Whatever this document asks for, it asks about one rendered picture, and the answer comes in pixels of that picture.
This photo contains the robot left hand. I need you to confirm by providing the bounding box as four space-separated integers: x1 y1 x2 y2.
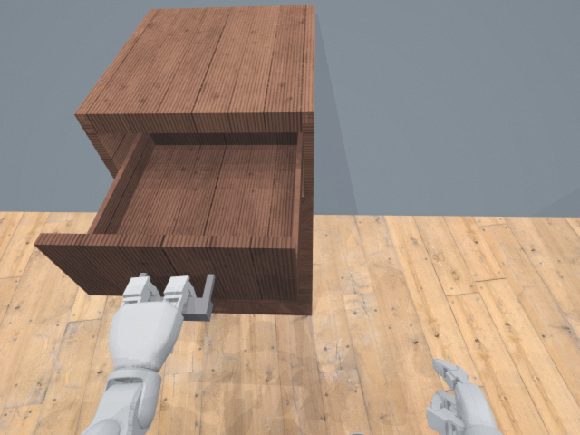
109 275 197 373

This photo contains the robot left forearm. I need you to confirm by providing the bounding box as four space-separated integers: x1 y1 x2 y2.
81 367 162 435

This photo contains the handle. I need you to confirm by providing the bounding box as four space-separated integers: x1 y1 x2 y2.
139 273 215 322

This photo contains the cabinet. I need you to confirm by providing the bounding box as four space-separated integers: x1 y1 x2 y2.
74 5 315 315

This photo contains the drawer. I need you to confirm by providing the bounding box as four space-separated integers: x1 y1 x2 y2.
34 132 304 301

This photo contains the robot right hand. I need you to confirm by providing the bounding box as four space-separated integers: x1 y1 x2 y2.
426 358 498 435

